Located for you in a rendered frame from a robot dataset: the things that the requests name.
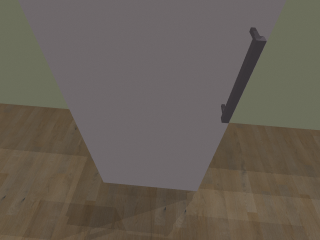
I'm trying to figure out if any fridge door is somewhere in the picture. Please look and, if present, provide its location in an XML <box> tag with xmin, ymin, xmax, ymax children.
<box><xmin>18</xmin><ymin>0</ymin><xmax>286</xmax><ymax>192</ymax></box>

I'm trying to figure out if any handle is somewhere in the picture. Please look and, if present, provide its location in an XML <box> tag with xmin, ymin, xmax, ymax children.
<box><xmin>221</xmin><ymin>27</ymin><xmax>267</xmax><ymax>123</ymax></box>

